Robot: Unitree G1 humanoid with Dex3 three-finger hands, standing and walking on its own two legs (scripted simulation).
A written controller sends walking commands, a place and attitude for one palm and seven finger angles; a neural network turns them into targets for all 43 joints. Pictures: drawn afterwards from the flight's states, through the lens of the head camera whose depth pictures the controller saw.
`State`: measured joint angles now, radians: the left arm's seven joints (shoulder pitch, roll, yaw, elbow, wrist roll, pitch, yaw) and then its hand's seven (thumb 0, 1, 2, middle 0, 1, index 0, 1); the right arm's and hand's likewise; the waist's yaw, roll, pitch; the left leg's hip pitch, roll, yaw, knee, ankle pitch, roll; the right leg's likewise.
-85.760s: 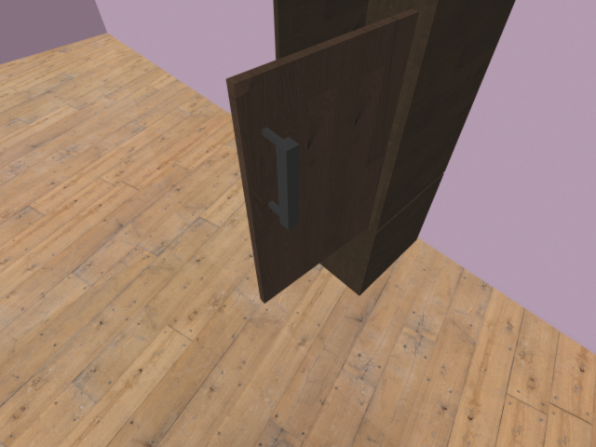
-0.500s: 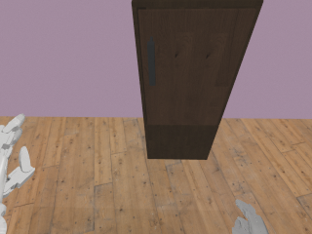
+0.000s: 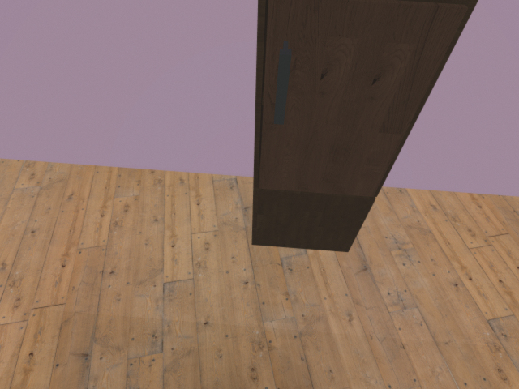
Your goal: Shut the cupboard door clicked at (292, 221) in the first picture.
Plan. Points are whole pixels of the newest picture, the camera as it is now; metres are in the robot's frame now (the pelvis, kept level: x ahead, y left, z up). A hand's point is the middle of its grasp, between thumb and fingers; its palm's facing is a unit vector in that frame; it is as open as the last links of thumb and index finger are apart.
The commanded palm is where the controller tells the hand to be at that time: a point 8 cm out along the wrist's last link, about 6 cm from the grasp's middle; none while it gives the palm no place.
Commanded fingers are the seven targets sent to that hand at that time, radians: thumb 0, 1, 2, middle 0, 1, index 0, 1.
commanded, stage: let the arm hang, fingers relaxed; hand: left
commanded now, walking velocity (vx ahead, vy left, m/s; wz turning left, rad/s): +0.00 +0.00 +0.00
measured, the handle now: (282, 84) +0.74 +0.00 +0.07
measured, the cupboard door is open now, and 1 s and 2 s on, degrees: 0 0 0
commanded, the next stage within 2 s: look to check the result in 0.56 s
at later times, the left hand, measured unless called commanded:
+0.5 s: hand out of the picture -0.03 +0.15 -0.18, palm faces +0.03 -0.99 -0.16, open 7.4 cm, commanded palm none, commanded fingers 0.00 0.90 0.90 -0.20 -0.30 -0.20 -0.30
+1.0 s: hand out of the picture -0.04 +0.13 -0.17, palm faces +0.04 -0.99 -0.17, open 7.4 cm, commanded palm none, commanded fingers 0.00 0.90 0.90 -0.20 -0.30 -0.20 -0.30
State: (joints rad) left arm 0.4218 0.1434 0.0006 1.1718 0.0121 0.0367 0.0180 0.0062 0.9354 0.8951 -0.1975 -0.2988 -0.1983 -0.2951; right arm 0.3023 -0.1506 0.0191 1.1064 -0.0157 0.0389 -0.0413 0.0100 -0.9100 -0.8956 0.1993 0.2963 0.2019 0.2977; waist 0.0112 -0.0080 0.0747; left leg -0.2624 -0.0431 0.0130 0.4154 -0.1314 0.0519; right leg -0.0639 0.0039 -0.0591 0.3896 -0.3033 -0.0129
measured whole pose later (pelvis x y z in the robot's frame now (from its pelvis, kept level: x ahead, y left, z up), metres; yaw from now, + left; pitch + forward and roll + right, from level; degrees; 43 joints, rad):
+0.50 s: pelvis -0.01 +0.00 +0.00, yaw -1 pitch -2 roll +0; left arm 0.35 0.10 0.01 1.14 0.02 0.00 0.03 0.00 0.91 0.90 -0.19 -0.30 -0.20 -0.29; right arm 0.31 -0.14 0.00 1.13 -0.02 0.02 -0.04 0.01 -0.91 -0.90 0.20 0.30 0.20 0.30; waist -0.01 0.01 0.00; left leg -0.25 -0.05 0.03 0.39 -0.11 0.05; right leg -0.09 0.00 -0.05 0.43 -0.31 -0.02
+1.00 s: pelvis +0.01 -0.02 +0.00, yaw -1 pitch -2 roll +0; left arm 0.37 0.10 0.00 1.16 0.01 0.00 0.04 0.00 0.91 0.90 -0.19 -0.30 -0.20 -0.29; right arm 0.29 -0.12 0.01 1.15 -0.01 0.02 -0.04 0.01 -0.91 -0.90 0.20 0.30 0.20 0.30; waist -0.01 0.01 0.05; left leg -0.24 -0.02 0.01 0.42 -0.16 0.02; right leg -0.04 0.03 -0.05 0.39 -0.32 -0.04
